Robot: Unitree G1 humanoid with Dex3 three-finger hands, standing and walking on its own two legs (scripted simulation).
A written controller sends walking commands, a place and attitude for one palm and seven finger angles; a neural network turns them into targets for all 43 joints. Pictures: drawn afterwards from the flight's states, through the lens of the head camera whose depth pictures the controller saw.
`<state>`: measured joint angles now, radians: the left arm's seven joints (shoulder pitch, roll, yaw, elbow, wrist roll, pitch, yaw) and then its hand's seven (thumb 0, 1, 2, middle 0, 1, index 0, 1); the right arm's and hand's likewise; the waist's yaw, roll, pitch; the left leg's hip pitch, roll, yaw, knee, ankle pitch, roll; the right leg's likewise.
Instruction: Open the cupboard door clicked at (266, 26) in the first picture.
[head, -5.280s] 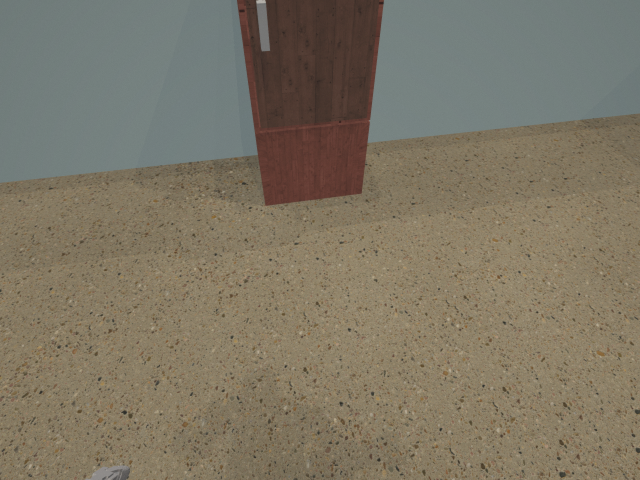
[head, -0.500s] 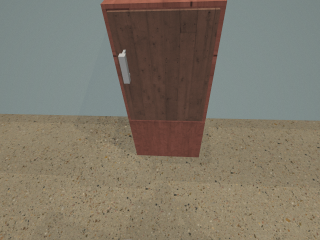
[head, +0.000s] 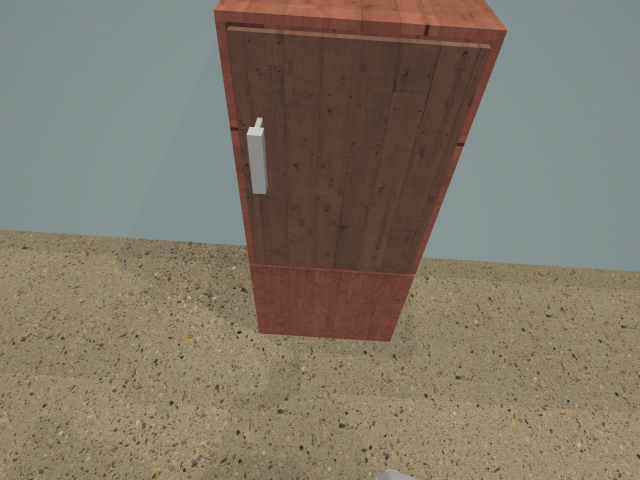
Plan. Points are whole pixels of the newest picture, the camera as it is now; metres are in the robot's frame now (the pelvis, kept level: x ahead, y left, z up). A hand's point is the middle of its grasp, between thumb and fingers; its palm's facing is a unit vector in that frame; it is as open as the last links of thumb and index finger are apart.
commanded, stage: take the last steps up to it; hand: left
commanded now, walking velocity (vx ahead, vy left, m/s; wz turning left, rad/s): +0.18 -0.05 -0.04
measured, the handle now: (259, 155) +0.67 +0.17 +0.03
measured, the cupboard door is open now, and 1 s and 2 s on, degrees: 0 0 0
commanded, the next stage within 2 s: come to a stop and stand still in 0.08 s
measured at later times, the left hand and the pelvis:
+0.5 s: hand (223, 459) +0.19 +0.15 -0.17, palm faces +0.03 -0.97 -0.22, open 7.2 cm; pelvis +0.10 -0.03 -0.01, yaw -1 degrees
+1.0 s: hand out of the picture +0.09 +0.17 -0.18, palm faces -0.01 -0.98 -0.20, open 7.4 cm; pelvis +0.08 -0.01 +0.00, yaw -3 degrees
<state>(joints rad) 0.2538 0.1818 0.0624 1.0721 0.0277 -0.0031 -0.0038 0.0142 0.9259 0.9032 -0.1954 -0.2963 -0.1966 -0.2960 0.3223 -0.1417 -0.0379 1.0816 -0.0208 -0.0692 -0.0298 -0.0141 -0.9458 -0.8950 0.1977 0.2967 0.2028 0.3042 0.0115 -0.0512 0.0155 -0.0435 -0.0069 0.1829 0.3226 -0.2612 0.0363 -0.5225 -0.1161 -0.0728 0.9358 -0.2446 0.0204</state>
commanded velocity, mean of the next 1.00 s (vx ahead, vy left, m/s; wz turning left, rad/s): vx -0.05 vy -0.01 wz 0.00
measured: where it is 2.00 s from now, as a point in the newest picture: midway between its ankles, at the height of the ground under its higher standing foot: outside the picture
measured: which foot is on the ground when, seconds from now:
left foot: down 0.00-0.18, up 0.20-0.58, down 0.60-1.00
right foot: up 0.00-0.16, down 0.18-0.60, up 0.62-0.98, down 1.00-1.00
